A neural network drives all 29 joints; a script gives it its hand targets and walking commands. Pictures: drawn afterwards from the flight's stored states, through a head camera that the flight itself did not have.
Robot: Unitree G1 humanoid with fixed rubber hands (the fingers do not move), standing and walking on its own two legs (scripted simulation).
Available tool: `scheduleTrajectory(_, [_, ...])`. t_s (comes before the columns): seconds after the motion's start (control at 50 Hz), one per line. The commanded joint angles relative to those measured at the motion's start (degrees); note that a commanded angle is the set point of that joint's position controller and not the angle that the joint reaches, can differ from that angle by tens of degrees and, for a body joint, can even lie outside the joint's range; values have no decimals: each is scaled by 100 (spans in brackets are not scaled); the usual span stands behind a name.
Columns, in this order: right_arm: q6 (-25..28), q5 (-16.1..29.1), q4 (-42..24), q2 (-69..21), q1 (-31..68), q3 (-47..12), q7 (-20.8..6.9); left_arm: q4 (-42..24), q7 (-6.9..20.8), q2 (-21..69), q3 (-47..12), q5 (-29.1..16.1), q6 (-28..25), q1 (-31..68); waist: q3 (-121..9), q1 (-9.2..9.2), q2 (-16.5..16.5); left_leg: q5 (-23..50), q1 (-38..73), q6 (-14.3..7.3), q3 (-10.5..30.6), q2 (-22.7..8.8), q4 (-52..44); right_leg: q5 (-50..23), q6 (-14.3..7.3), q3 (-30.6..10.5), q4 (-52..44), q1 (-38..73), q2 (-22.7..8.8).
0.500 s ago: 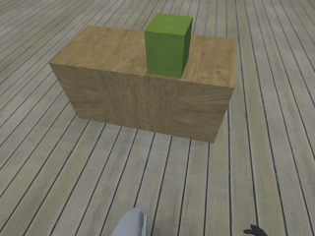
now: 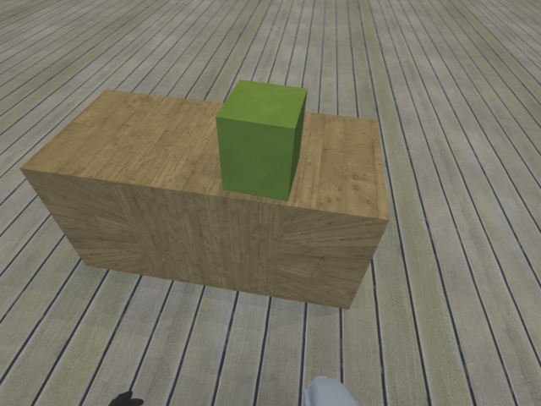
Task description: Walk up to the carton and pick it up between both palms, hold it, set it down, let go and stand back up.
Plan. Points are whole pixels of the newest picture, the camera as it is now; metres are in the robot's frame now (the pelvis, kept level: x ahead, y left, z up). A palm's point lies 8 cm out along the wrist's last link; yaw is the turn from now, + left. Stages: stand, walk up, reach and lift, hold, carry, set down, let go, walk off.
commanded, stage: walk up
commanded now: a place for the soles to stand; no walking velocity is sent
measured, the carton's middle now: (263, 140) +0.82 -0.02 -0.08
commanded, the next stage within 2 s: none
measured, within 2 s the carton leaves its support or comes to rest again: neither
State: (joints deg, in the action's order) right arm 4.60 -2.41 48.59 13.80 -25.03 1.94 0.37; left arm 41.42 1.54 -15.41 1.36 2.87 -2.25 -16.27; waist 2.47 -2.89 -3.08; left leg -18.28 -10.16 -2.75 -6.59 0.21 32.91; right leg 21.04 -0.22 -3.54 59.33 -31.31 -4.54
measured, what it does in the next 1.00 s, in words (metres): walks ahead: right foot, then left foot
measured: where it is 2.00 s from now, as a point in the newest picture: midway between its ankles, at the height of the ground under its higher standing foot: (243, 401)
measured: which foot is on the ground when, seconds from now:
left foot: down 0.00-0.18, up 0.20-0.72, down 0.74-1.00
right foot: up 0.00-0.14, down 0.16-0.78, up 0.80-1.00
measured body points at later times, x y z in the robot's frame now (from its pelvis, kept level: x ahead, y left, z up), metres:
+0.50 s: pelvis +0.17 -0.07 +0.01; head +0.18 -0.11 +0.46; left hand +0.15 +0.19 -0.10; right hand +0.28 -0.32 -0.14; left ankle +0.26 +0.10 -0.64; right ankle +0.17 -0.15 -0.73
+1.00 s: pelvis +0.30 +0.03 -0.01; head +0.32 +0.04 +0.44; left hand +0.37 +0.28 -0.14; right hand +0.36 -0.24 -0.13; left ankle +0.37 +0.10 -0.73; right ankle +0.27 -0.11 -0.66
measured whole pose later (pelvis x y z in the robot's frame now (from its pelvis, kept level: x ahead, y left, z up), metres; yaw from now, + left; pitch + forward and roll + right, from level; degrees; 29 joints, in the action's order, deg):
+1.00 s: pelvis +0.30 +0.03 -0.01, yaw +0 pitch -3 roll +0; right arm 0.0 -1.1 46.5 13.1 -15.8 1.4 0.8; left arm 42.7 -1.8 -13.7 1.2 2.6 -0.6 -19.9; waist 5.8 -2.3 -2.1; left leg -13.7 -19.4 -5.2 -10.1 -0.8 35.6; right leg 30.7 -0.9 -1.9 67.1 -25.2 -0.7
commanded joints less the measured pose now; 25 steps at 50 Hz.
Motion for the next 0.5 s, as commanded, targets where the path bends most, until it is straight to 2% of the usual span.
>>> scheduleTrajectory(0.0, [18, 20, -311, 846, 242, 87, -115, -175, -9, -164, 107, -41, -45, -229, 855, 202, 1356, -577, -1504, -859, 1043, -1287, -1903, -1105, 118, 597, -1471, 929, 38])
scheduleTrajectory(0.02, [-20, -6, -317, 872, 198, 76, -104, -244, -4, -223, 160, -34, -39, -157, 981, 166, 1236, -810, -1316, -895, 1076, -1500, -1871, -1021, 24, 649, -1564, 809, 4])
scheduleTrajectory(0.04, [-45, -21, -337, 1011, 31, 91, -115, -317, -44, -148, 149, -85, -66, -72, 996, 163, 1236, -730, -1451, -811, 1081, -1527, -1768, -1274, -38, 675, -1701, 1018, 48])
scheduleTrajectory(0.06, [-66, -32, -253, 842, 136, 86, -128, -289, -65, -175, 196, -21, -99, -332, 1011, 265, 1320, -453, -1449, -759, 815, -1438, -1352, -1322, -8, 729, -2037, 1332, 53])
scheduleTrajectory(0.08, [-110, -81, -352, 965, 187, 107, -123, -171, -82, -224, 221, 9, -124, -762, 480, 488, 894, -936, -1504, -622, 825, -1370, -758, -959, -77, 743, -2218, 2020, 216])
scheduleTrajectory(0.1, [-153, -144, -357, 808, 97, 69, -173, -92, -133, -370, 308, -15, -197, -1043, 265, 621, 545, -1387, -1749, -436, 678, -1051, -122, -684, -49, 672, -2278, 2557, 246])
scheduleTrajectory(0.12, [-178, -35, -266, 543, -132, -76, -205, 26, -188, -673, 370, -26, -238, -1529, 174, 787, -863, -1036, -1968, -201, 161, -557, 1530, 268, -151, -363, -3056, 2812, -253])
scheduleTrajectory(0.14, [-235, -61, -498, 268, -341, -101, -222, -45, -256, -1148, 449, -82, -207, -1923, -244, 729, -1960, -1852, -2606, 152, 137, 166, 3362, 2004, -367, -3151, -4370, 2929, -1668])
scheduleTrajectory(0.16, [-334, -64, -630, 829, -221, 119, -206, -140, -366, -1173, 468, -246, -64, -1801, -116, 720, -1046, -1786, -3109, 235, 618, 93, 3786, 2971, -957, -4368, -4863, 3184, -2245])
scheduleTrajectory(0.18, [-385, -29, -661, 1095, 10, 159, -199, -220, -419, -1072, 489, -312, -54, -1473, -5, 768, -959, -1601, -3353, 308, 621, -145, 4091, 2804, -1194, -4287, -4868, 3272, -2243])
scheduleTrajectory(0.2, [-374, -56, -680, 873, 80, 115, -180, -242, -447, -985, 456, -280, -74, -1460, 147, 639, -1088, -1445, -3460, 326, 847, -171, 4210, 1729, -1146, -4099, -4940, 3222, -1929])
scheduleTrajectory(0.22, [-325, -136, -660, 779, 361, 112, -189, -242, -421, -825, 407, -281, -172, -1340, 117, 662, -811, -855, -3385, 336, 958, -313, 4155, 1003, -781, -3253, -4680, 2850, -1836])
scheduleTrajectory(0.24, [-324, 36, -656, 565, 300, 48, -202, -269, -434, -860, 354, -171, -234, -1198, -13, 533, -774, -733, -3193, 373, 922, -346, 3919, -149, -655, -2519, -4406, 2850, -1597])
scheduleTrajectory(0.26, [-312, -83, -583, 530, 264, 90, -228, -242, -405, -654, 277, -210, -284, -1054, 93, 330, -451, -659, -2940, 387, 1100, -423, 3746, -285, -558, -1823, -4301, 2380, -1537])
scheduleTrajectory(0.28, [-358, -36, -428, 448, 128, 78, -195, -123, -375, -629, 294, -168, -317, -1033, 177, 336, -721, -603, -2754, 466, 896, -407, 3783, -840, -779, -1360, -4275, 2150, -1383])
scheduleTrajectory(0.3, [-360, -75, -343, 342, -46, 37, -179, -141, -362, -427, 209, -165, -404, -1151, 339, 175, -646, -121, -2650, 501, 1027, -354, 3552, -2143, -362, -1325, -4067, 2024, -1439])
scheduleTrajectory(0.32, [-402, -85, -297, 317, 35, 45, -222, 20, -370, -281, 167, -177, -433, -1387, 128, 218, -737, 6, -2706, 463, 1033, -358, 3490, -2587, -513, -1408, -4011, 2380, -1429])
scheduleTrajectory(0.34, [-418, -138, -303, 269, 88, 43, -241, 65, -362, -430, 198, -183, -431, -1322, 59, 237, -839, 212, -2728, 489, 864, -248, 3530, -2372, -556, -1128, -4106, 2245, -1384])
scheduleTrajectory(0.36, [-491, -176, -307, 344, 367, 85, -249, 85, -352, -358, 164, -132, -413, -1462, 195, 243, -349, 303, -2608, 497, 893, -392, 3511, -2073, -864, -981, -4301, 1899, -1445])
scheduleTrajectory(0.38, [-547, -99, -339, 333, 432, 50, -280, 110, -376, -287, 145, -133, -376, -1489, 139, 220, -204, 467, -2811, 518, 949, -326, 3553, -1675, -696, -1025, -4240, 2229, -1384])
scheduleTrajectory(0.4, [-593, -70, -299, 276, 439, 12, -295, 33, -407, -352, 134, -135, -379, -1348, 336, 152, -524, 767, -3154, 536, 955, -331, 3297, -1617, -670, -848, -4240, 2412, -1339])
scheduleTrajectory(0.42, [-591, -142, -395, 418, 793, 39, -330, -5, -411, -358, 140, -84, -412, -1164, 340, 77, -449, 850, -3301, 608, 898, -620, 3157, -1566, -992, -613, -4424, 2287, -1447])
scheduleTrajectory(0.44, [-563, -154, -465, 447, 864, 9, -344, -53, -380, -467, 210, -76, -394, -1154, 318, 139, -488, 1006, -3006, 656, 775, -426, 2971, -1833, -757, -403, -4437, 2014, -1200])
scheduleTrajectory(0.46, [-581, -122, -422, 311, 940, 28, -373, 23, -372, -657, 210, -50, -400, -1250, 171, 169, -721, 1145, -2778, 603, 626, -567, 2797, -1613, -805, -55, -4381, 2044, -1067])
scheduleTrajectory(0.48, [-523, -158, -536, 355, 1203, -34, -377, 1, -356, -264, 141, -70, -428, -1273, 608, 224, -322, 1334, -2963, 548, 563, -475, 2454, -2406, -693, -61, -4253, 1935, -1038])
